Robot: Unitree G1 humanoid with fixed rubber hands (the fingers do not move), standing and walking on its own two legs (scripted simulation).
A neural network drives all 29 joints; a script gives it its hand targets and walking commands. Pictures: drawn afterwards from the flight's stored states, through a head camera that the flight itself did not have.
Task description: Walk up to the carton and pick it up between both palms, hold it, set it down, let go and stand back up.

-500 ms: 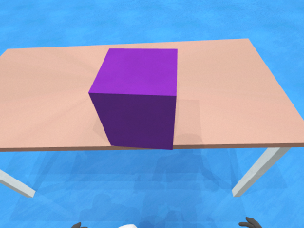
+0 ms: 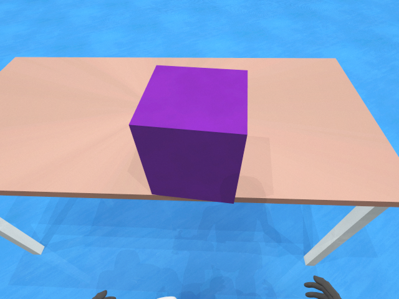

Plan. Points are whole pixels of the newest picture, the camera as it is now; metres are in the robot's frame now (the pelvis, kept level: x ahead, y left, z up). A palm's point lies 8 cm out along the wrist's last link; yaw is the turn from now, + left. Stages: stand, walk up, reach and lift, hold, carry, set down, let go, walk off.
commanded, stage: walk up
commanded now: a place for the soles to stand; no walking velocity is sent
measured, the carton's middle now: (196, 136) +0.45 +0.02 +0.05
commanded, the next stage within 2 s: none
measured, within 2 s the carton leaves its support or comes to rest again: neither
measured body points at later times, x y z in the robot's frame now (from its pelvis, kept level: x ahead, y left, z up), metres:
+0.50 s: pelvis +0.01 +0.08 -0.02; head +0.04 +0.08 +0.43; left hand +0.04 +0.37 -0.14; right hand +0.13 -0.19 -0.12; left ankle +0.09 +0.18 -0.73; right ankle -0.04 -0.09 -0.69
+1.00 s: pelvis +0.02 +0.11 +0.00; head +0.02 +0.11 +0.45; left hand +0.18 +0.33 -0.11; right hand +0.01 -0.17 -0.12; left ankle +0.09 +0.18 -0.73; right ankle +0.00 -0.02 -0.73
